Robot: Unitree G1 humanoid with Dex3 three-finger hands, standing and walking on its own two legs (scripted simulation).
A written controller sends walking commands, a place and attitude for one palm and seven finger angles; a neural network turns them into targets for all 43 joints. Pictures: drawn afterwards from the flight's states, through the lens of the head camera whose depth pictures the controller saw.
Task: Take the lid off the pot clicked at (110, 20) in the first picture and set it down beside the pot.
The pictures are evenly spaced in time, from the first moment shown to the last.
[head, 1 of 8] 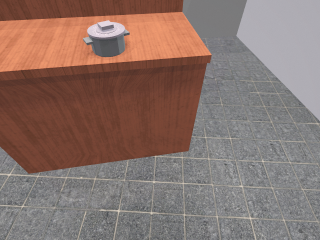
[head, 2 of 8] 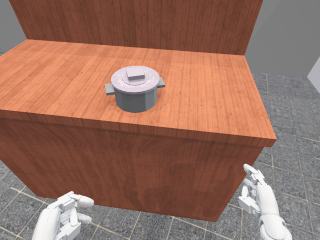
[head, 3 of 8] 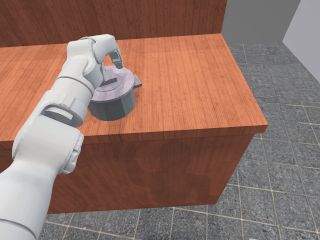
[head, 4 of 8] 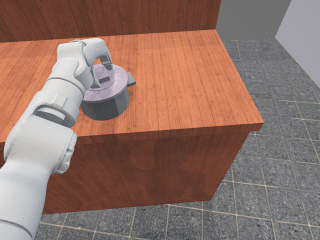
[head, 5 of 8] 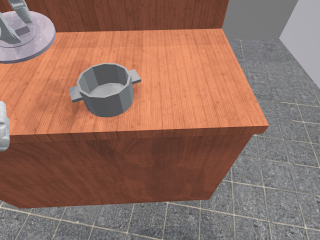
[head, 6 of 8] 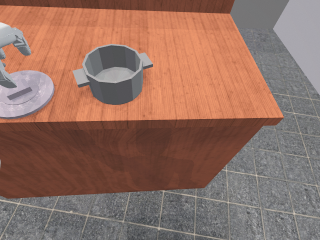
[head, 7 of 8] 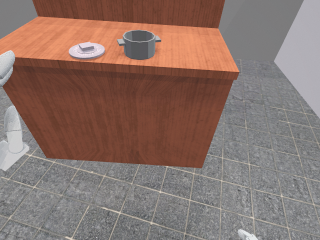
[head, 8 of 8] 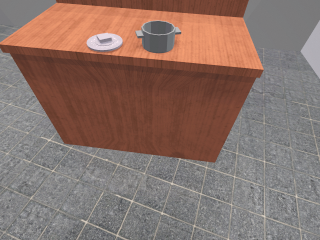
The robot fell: no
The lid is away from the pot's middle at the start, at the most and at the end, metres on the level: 0.00 0.25 0.24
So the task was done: yes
